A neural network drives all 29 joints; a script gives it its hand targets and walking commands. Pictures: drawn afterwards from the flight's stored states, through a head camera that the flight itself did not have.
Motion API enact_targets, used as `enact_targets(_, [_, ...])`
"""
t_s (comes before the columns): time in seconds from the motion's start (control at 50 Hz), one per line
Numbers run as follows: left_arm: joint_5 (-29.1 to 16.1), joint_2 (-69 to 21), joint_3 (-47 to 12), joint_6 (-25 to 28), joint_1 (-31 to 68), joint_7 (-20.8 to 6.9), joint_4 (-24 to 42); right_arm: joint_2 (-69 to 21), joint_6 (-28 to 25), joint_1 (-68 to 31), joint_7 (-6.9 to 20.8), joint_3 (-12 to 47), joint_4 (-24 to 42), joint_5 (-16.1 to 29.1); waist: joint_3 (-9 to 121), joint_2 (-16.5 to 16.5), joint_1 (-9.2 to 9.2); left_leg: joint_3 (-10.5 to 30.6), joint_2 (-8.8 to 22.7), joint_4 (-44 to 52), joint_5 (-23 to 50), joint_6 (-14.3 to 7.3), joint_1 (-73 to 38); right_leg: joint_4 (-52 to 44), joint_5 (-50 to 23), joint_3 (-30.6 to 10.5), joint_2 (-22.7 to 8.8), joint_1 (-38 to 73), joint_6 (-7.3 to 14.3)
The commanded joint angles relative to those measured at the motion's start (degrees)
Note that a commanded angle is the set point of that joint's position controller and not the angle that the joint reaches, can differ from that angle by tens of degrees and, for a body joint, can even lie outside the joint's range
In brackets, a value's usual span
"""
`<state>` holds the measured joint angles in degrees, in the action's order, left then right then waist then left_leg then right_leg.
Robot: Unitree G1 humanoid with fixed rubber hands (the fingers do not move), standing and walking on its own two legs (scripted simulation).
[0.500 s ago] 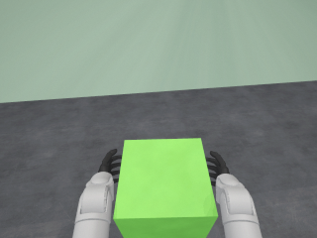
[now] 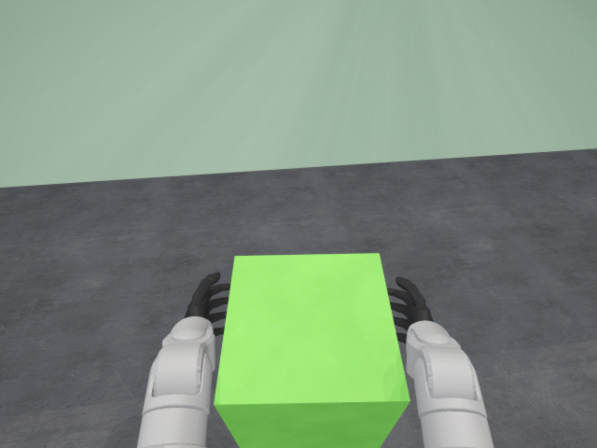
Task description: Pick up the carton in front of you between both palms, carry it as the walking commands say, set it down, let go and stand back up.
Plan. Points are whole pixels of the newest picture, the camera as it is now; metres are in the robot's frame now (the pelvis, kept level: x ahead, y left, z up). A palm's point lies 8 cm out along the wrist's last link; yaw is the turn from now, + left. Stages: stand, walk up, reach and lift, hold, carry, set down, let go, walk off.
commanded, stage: carry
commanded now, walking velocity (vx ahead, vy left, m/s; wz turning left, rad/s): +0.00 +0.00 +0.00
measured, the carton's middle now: (308, 357) +0.29 +0.00 -0.04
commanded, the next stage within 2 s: hold in 0.46 s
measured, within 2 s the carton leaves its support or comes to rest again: neither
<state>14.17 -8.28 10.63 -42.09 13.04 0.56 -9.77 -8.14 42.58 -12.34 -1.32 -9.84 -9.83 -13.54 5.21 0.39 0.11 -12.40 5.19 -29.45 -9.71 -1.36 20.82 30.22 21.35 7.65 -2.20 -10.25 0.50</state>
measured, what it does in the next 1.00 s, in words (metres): shifts its weight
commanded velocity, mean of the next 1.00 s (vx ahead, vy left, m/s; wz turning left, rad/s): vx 0.00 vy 0.00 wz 0.00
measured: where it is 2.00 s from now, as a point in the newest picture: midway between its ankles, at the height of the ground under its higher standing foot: outside the picture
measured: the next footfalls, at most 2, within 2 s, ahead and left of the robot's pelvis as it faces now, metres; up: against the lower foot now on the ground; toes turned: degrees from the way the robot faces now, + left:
none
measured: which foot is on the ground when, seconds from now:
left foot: down 0.00-1.00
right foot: down 0.00-1.00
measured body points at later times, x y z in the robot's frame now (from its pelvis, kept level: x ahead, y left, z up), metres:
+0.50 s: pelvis -0.01 +0.00 +0.00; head -0.03 +0.00 +0.45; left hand +0.29 +0.15 +0.04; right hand +0.29 -0.15 +0.03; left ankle +0.06 +0.11 -0.73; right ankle -0.06 -0.10 -0.73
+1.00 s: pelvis -0.05 +0.02 -0.02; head +0.04 +0.03 +0.42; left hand +0.33 +0.14 -0.03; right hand +0.30 -0.16 -0.03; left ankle +0.06 +0.12 -0.73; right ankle -0.06 -0.10 -0.73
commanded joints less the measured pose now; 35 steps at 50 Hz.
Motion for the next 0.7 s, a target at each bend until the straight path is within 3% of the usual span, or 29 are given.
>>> enact_targets(0.0, [-13.6,-50.5,-31.3,1.5,24.3,-12.1,2.2,-50.3,-2.4,-27.6,12.7,31.4,4.7,14.4,13.4,-0.4,-0.05,6.8,5.4,2.5,10.9,0.0,-11.8,-5.8,-12.9,-5.2,-6.4,-3.1,1.0])
enact_targets(0.44, [-13.5,-50.4,-31.2,1.5,24.3,-12.1,2.1,-50.1,-2.2,-27.4,12.6,30.8,4.3,14.1,13.6,-0.4,-0.04,6.9,5.5,2.7,10.6,0.2,-11.3,-5.6,-13.1,-5.7,-6.3,-3.9,1.3])
enact_targets(0.46, [-13.7,-51.4,-30.3,1.3,18.9,-12.2,4.3,-51.4,-2.8,-22.5,13.0,28.9,2.1,13.5,4.8,6.8,-0.82,15.5,-10.7,3.1,21.4,-1.2,-31.6,-11.0,-26.1,-15.0,4.3,-9.7,1.5])
enact_targets(0.48, [-13.1,-49.5,-30.7,2.2,20.5,-11.8,5.6,-50.7,-4.4,-23.8,12.4,28.7,4.7,12.6,7.6,5.7,0.92,17.1,-9.1,3.1,25.0,-1.7,-36.3,-11.2,-28.4,-15.9,4.0,-11.5,1.1])
enact_targets(0.5, [-13.0,-48.6,-30.9,2.2,20.0,-11.7,6.4,-48.3,-4.8,-21.3,12.1,27.3,3.3,11.3,7.5,1.2,0.32,16.3,-8.9,4.7,23.1,-0.8,-31.0,-11.3,-28.0,-15.5,4.3,-2.8,1.7])
enact_targets(0.56, [-13.0,-48.2,-31.7,2.8,21.3,-11.8,5.9,-48.5,-5.5,-22.0,11.1,26.7,3.4,10.7,7.8,3.5,1.57,15.9,-9.9,5.4,21.5,0.6,-31.8,-13.6,-24.7,-14.8,5.4,-0.5,1.1])
enact_targets(0.6, [-12.1,-48.4,-30.9,3.5,22.9,-11.4,5.7,-49.0,-6.1,-26.5,11.8,28.1,3.0,11.6,6.9,1.4,-0.77,15.4,-10.7,5.6,18.3,0.4,-32.2,-13.2,-22.8,-14.9,5.1,-2.0,0.7])
enact_targets(0.68, [-8.0,-48.5,-24.2,5.1,28.4,-10.6,-1.4,-48.1,-8.4,-36.3,13.9,25.2,-4.4,10.4,1.7,1.1,-3.61,14.9,-10.4,4.9,8.7,-0.2,-33.8,-14.2,-7.7,-15.0,4.5,-11.2,1.8])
